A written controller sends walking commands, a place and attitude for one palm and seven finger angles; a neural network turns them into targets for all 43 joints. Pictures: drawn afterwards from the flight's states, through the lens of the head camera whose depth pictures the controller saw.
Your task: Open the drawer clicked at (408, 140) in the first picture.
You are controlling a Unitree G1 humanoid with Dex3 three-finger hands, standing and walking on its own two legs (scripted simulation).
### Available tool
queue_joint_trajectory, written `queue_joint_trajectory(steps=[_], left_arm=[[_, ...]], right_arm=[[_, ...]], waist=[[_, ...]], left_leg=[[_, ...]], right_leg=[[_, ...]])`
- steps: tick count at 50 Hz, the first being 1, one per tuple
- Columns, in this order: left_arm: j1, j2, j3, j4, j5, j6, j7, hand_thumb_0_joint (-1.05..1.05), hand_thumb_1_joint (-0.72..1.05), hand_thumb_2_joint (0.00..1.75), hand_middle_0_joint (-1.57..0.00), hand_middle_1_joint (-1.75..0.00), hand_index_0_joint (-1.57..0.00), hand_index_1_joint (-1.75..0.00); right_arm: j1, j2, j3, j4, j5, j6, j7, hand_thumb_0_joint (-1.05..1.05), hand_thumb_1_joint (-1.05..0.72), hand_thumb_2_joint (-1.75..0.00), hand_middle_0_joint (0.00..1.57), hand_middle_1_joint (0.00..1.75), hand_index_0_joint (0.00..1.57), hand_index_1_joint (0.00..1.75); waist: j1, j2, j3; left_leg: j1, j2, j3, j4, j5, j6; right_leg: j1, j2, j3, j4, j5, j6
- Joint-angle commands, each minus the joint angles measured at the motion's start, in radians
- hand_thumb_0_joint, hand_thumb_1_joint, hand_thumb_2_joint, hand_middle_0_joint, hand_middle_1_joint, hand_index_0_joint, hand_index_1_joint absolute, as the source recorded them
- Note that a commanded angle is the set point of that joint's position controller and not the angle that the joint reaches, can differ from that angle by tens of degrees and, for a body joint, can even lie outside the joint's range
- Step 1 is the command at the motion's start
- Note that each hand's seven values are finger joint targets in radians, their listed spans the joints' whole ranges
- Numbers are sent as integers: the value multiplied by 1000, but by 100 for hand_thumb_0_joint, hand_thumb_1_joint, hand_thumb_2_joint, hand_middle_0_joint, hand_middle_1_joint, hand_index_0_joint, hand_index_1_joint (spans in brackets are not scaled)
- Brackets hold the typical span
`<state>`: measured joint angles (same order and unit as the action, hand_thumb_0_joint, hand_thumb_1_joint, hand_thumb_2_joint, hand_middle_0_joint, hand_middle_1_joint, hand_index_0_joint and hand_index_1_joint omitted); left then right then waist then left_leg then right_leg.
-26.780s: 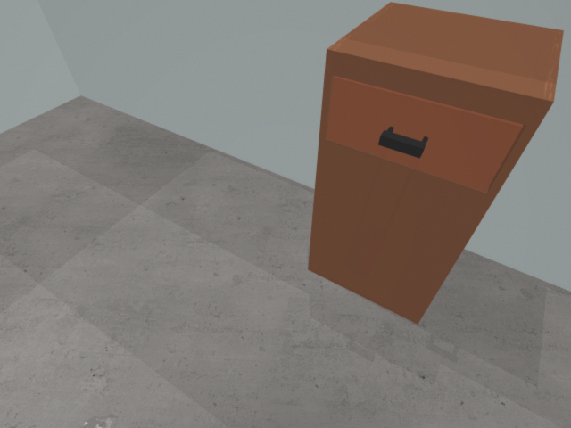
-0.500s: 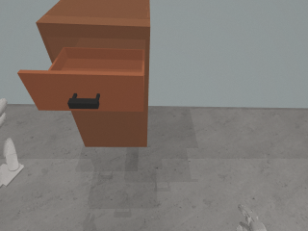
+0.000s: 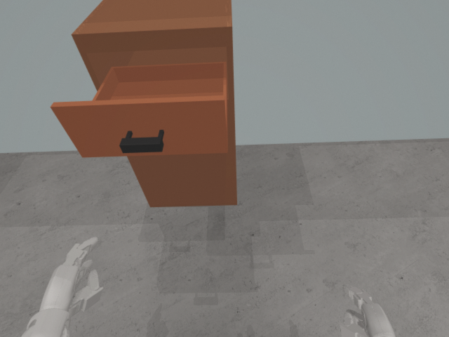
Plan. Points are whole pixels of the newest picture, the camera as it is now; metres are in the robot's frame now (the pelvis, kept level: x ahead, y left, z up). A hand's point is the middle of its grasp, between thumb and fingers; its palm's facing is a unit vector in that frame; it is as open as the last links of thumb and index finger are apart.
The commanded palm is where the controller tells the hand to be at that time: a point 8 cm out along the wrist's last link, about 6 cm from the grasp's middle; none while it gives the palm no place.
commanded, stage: let the arm hang, fingers relaxed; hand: left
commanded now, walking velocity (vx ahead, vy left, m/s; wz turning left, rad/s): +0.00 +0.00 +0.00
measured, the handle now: (143, 139) +0.57 +0.25 +0.01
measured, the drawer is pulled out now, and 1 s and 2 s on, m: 0.28 0.28 0.28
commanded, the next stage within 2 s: look to check the result in 0.96 s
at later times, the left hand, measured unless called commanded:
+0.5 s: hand out of the picture -0.05 +0.22 -0.15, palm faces +0.00 -0.96 -0.29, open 7.4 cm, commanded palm none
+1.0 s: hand out of the picture +0.08 +0.21 -0.14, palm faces -0.03 -0.95 -0.30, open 7.4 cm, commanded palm none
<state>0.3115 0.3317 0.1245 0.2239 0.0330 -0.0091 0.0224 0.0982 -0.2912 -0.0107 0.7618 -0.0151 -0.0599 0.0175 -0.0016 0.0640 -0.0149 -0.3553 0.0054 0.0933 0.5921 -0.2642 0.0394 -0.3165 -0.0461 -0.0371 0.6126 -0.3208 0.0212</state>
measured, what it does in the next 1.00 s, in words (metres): stands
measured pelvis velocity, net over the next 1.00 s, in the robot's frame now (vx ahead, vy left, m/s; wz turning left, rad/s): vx -0.01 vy -0.02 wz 0.01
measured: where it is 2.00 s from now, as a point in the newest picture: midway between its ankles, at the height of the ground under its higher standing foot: outside the picture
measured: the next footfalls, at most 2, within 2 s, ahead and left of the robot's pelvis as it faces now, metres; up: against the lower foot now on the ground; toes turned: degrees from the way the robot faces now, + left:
none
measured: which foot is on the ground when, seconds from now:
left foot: down 0.00-1.00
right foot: down 0.00-1.00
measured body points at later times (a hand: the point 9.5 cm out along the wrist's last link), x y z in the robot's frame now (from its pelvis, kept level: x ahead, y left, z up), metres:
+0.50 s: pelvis -0.03 -0.01 +0.01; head -0.01 -0.01 +0.46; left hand -0.04 +0.27 -0.13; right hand -0.02 -0.27 -0.14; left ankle +0.03 +0.10 -0.73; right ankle +0.00 -0.13 -0.73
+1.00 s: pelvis -0.01 -0.02 +0.02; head +0.01 -0.03 +0.47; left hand +0.08 +0.26 -0.12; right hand +0.05 -0.31 -0.12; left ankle +0.03 +0.10 -0.73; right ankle +0.00 -0.13 -0.73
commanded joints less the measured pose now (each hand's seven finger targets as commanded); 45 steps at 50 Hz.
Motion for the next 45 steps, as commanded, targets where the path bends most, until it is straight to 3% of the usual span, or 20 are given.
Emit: queue_joint_trajectory(steps=[1,2,3,6,8,10,11,14,16,20,28,33,41,45], left_arm=[[26,128,-26,207,12,-6,-18,0,90,90,-20,-30,-20,-30],[-4,138,-32,264,9,-3,-18,0,90,90,-20,-30,-20,-30],[-37,144,-43,318,5,2,-17,0,90,90,-20,-30,-20,-30],[-68,125,-68,449,-6,8,-12,0,90,90,-20,-30,-20,-30],[-50,108,-78,541,-10,7,-11,0,90,90,-20,-30,-20,-30],[-40,107,-81,616,-13,3,-12,0,90,90,-20,-30,-20,-30],[-33,101,-75,643,-12,1,-10,0,90,90,-20,-30,-20,-30],[-33,94,-81,721,-16,1,-11,0,90,90,-20,-30,-20,-30],[-30,91,-81,757,-16,-1,-10,0,90,90,-20,-30,-20,-30],[-40,86,-81,813,-16,2,-8,0,90,90,-20,-30,-20,-30],[-80,114,-76,849,-14,-3,-4,0,90,90,-20,-30,-20,-30],[-114,128,-72,848,-13,-6,-3,0,90,90,-20,-30,-20,-30],[-168,156,-68,839,-14,-23,-3,0,90,90,-20,-30,-20,-30],[-195,162,-70,842,-16,-25,-4,0,90,90,-20,-30,-20,-30]], right_arm=[[8,-153,-48,-61,-3,14,-11,0,-90,-90,20,30,20,30],[18,-142,-44,-44,-3,24,-13,0,-90,-90,20,30,20,30],[24,-138,-38,-24,-5,34,-14,0,-90,-90,20,30,20,30],[30,-123,-25,33,-7,49,-15,0,-90,-90,20,30,20,30],[34,-117,-22,76,-5,53,-18,0,-90,-90,20,30,20,30],[49,-116,-22,115,-2,55,-23,0,-90,-90,20,30,20,30],[63,-114,-25,127,-2,59,-26,0,-90,-90,20,30,20,30],[101,-111,-29,181,-2,63,-31,0,-90,-90,20,30,20,30],[124,-113,-35,202,0,65,-34,0,-90,-90,20,30,20,30],[152,-119,-42,246,-3,65,-38,0,-90,-90,20,30,20,30],[142,-129,-46,290,-1,59,-34,0,-90,-90,20,30,20,30],[114,-140,-48,300,-4,54,-31,0,-90,-90,20,30,20,30],[56,-159,-47,301,0,43,-28,0,-90,-90,20,30,20,30],[31,-172,-42,305,-1,39,-29,0,-90,-90,20,30,20,30]], waist=[[5,-266,-88],[-5,-272,-71],[-13,-235,-50],[-12,-25,-7],[-2,48,20],[-1,79,32],[0,60,35],[-4,75,39],[-5,13,50],[-8,-15,73],[-5,-83,93],[-4,-84,96],[-6,-88,45],[-7,-46,30]], left_leg=[[61,96,-140,-67,220,10],[80,68,-121,-52,165,1],[105,54,-115,-58,126,-7],[129,84,-138,-150,108,-10],[92,95,-148,-206,25,-9],[86,91,-149,-235,-49,-14],[99,97,-156,-237,-62,-13],[109,97,-158,-262,-121,-14],[124,105,-158,-266,-112,-13],[120,114,-176,-301,-146,-8],[133,118,-173,-322,-97,-5],[141,118,-176,-338,-85,-4],[210,120,-152,-314,91,-10],[219,120,-147,-318,142,-18]], right_leg=[[92,-71,107,-118,247,-71],[69,-102,132,-154,245,-83],[35,-114,148,-180,206,-93],[33,-69,121,-202,75,-72],[74,-53,111,-228,32,-63],[91,-56,114,-263,-1,-69],[94,-52,108,-281,-10,-71],[87,-55,107,-315,-51,-76],[81,-53,98,-330,-55,-76],[67,-49,90,-330,-75,-75],[69,-59,87,-333,-47,-69],[71,-60,92,-333,-37,-65],[114,-74,101,-345,96,-63],[150,-79,101,-347,159,-62]])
